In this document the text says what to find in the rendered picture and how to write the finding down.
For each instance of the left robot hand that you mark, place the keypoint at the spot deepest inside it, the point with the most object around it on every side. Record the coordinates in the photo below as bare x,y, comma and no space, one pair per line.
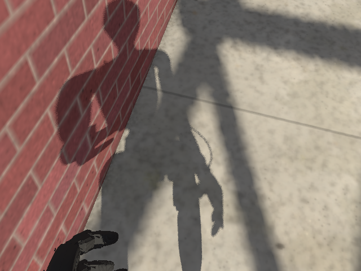
67,256

